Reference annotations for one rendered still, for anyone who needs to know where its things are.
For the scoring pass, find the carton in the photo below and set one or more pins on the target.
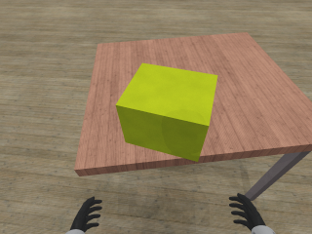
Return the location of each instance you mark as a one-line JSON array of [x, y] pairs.
[[168, 110]]

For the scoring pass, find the robot left hand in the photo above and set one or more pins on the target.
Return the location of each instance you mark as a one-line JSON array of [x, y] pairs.
[[81, 219]]

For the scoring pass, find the table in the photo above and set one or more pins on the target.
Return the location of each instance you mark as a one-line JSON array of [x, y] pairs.
[[257, 109]]

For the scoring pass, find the robot right hand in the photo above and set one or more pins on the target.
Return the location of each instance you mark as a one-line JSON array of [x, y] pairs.
[[250, 213]]

